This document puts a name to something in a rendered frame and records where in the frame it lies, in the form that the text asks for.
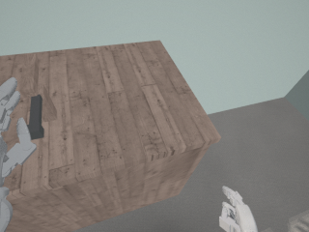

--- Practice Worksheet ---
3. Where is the robot left hand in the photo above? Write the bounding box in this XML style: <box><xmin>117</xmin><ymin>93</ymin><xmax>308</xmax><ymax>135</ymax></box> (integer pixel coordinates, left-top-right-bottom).
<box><xmin>0</xmin><ymin>77</ymin><xmax>37</xmax><ymax>188</ymax></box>

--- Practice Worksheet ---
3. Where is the robot right hand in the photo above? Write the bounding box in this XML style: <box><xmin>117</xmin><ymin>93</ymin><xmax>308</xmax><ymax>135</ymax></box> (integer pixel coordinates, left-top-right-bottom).
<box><xmin>219</xmin><ymin>186</ymin><xmax>258</xmax><ymax>232</ymax></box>

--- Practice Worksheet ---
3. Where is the counter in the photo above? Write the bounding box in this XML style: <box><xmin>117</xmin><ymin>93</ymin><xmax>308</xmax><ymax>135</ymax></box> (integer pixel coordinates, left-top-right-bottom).
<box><xmin>0</xmin><ymin>40</ymin><xmax>221</xmax><ymax>232</ymax></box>

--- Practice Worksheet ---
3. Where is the left robot forearm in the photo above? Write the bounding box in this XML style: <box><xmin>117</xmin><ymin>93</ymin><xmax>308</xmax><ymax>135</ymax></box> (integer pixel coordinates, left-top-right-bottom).
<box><xmin>0</xmin><ymin>187</ymin><xmax>14</xmax><ymax>232</ymax></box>

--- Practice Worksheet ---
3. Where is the tap lever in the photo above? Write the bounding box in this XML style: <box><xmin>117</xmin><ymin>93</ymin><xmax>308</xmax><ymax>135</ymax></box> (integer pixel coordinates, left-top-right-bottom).
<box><xmin>27</xmin><ymin>94</ymin><xmax>44</xmax><ymax>140</ymax></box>

